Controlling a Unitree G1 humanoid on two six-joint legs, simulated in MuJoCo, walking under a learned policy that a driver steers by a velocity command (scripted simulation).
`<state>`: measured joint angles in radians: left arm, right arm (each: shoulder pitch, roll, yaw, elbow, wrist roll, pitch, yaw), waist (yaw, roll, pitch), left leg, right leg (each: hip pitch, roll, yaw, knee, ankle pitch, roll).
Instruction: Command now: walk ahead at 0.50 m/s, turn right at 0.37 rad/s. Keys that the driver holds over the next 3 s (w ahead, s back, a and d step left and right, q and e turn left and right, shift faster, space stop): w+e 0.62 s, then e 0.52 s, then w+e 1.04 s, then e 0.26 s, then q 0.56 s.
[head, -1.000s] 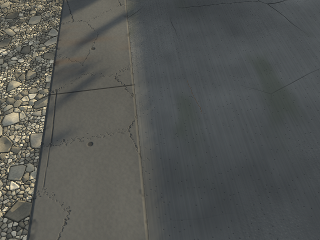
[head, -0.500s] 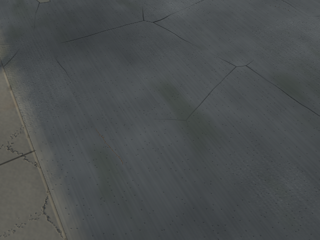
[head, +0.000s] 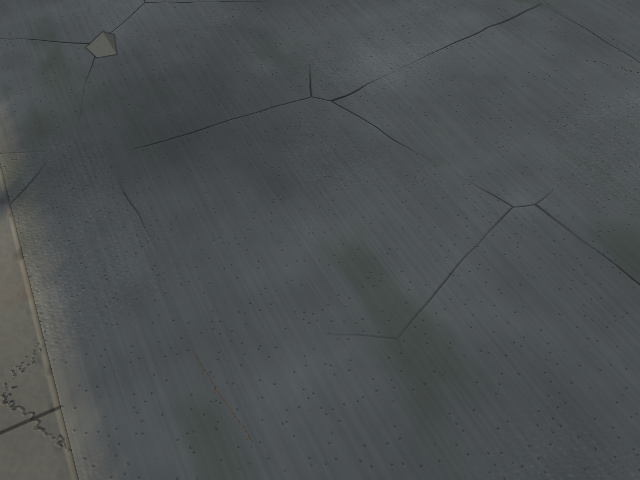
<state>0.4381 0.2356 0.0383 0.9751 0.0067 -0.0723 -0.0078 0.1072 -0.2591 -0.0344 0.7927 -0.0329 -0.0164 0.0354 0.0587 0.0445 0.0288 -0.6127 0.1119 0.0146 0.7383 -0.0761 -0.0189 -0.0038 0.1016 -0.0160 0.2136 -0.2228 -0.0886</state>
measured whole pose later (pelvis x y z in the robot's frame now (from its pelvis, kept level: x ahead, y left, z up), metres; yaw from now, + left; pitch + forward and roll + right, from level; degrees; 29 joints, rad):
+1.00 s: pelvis +0.44 -0.09 +0.00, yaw -34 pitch +1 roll +0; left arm 0.28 0.27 0.07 0.85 0.00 -0.01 0.01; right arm 0.12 -0.27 -0.05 0.77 -0.03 0.03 -0.02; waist 0.04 0.04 0.10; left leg -0.64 0.10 -0.04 1.02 -0.27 -0.06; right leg -0.22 0.16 0.07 0.38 -0.16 -0.14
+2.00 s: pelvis +0.66 -0.35 -0.01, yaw -70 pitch +0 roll +0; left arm 0.21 0.29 0.05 0.79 0.01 -0.01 -0.02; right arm 0.27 -0.27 -0.03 0.77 -0.04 -0.04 0.01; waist -0.04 0.02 0.09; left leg -0.45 0.11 0.00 1.18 -0.34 -0.01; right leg -0.28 0.14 -0.01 0.45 -0.17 -0.13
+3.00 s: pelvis +0.77 -0.61 +0.00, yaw -75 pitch +0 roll +0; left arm 0.18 0.24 0.02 0.80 0.02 0.01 0.05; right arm 0.25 -0.30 -0.07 0.79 -0.01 0.07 0.02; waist -0.02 0.03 0.04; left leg -0.42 -0.03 0.01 0.94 -0.45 -0.02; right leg -0.20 -0.01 -0.07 0.43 -0.23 -0.02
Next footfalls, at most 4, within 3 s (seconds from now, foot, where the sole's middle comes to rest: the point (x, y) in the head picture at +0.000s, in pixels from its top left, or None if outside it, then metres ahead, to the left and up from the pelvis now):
0.14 left None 0.25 0.12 -0.78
0.66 right None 0.47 -0.14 -0.78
1.34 left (391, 402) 0.66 -0.07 -0.78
1.84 right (563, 413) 0.65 -0.44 -0.78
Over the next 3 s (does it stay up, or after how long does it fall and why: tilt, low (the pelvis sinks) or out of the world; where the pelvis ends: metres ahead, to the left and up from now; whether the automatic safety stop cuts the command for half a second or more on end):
stays up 0.77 -0.61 0.00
